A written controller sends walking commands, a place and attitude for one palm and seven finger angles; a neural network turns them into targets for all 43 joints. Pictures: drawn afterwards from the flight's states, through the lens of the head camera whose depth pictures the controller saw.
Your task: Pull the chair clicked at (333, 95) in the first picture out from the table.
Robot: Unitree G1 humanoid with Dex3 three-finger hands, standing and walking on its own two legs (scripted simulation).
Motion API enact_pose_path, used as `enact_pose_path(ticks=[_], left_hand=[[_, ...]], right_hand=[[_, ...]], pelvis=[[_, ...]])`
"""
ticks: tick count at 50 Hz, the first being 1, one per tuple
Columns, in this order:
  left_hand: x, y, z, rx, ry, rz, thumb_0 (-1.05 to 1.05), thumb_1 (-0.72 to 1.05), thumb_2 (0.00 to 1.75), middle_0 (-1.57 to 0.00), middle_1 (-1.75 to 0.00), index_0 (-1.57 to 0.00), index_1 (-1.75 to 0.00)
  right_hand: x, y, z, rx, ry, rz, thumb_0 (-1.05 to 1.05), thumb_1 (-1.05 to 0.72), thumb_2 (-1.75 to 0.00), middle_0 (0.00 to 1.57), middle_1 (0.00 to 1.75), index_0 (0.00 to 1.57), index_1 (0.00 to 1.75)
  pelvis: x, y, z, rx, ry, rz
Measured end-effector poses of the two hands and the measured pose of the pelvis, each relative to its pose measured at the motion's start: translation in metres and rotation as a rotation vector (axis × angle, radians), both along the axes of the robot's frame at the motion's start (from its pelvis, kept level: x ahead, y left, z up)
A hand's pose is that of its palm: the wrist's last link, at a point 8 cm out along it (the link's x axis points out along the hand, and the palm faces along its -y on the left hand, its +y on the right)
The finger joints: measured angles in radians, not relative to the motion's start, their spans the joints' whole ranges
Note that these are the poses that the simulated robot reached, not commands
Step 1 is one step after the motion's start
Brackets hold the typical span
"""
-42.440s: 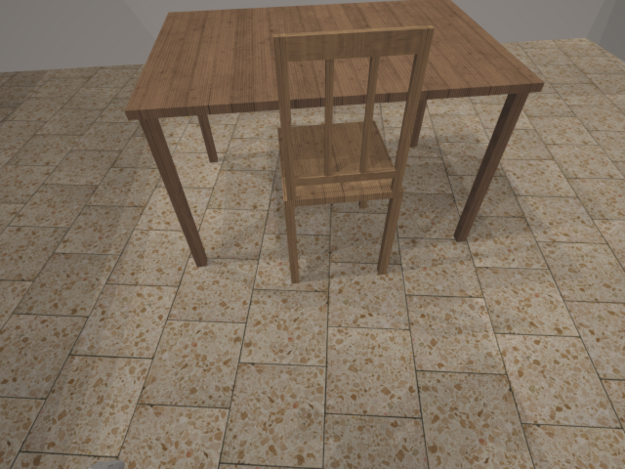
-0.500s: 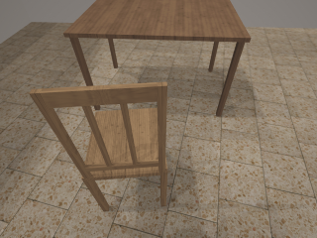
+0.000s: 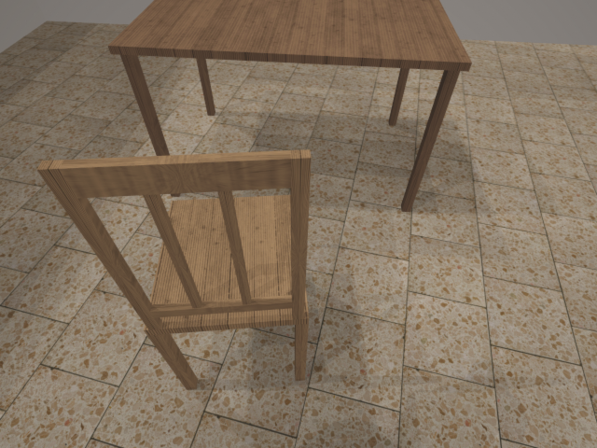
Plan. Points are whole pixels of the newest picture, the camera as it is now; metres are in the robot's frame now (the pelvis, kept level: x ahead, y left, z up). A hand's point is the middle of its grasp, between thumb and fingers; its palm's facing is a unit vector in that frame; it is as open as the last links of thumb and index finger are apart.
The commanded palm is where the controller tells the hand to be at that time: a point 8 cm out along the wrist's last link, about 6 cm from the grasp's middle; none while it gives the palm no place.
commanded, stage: look to check the result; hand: left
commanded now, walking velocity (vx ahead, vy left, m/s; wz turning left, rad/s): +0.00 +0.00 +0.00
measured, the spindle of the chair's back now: (178, 259) +0.43 +0.25 -0.07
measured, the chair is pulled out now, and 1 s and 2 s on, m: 0.71 0.71 0.71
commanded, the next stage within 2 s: stand and wait in 0.60 s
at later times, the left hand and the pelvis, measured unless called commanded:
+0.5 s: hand out of the picture +0.01 +0.16 -0.17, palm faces +0.05 -0.98 -0.18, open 7.4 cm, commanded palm none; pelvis +0.01 +0.00 +0.00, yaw +0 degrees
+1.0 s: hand out of the picture +0.00 +0.16 -0.17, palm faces +0.06 -0.98 -0.18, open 7.4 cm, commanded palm none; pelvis +0.01 +0.00 +0.00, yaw +0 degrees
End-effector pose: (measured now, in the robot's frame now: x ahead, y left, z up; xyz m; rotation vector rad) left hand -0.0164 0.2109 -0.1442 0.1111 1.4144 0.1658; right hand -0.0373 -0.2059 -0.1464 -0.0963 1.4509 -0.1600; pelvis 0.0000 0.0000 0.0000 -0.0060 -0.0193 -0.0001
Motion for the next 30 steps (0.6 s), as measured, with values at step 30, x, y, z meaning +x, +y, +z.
enact_pose_path(ticks=[30], left_hand=[[0.015, -0.003, 0.002, 0.004, -0.027, -0.001, 0.0, 0.91, 0.9, -0.2, -0.3, -0.2, -0.3]], right_hand=[[0.023, -0.001, -0.001, 0.007, -0.038, 0.009, 0.01, -0.91, -0.9, 0.19, 0.3, 0.2, 0.3]], pelvis=[[0.009, -0.002, 0.001, 0.002, -0.005, -0.001]])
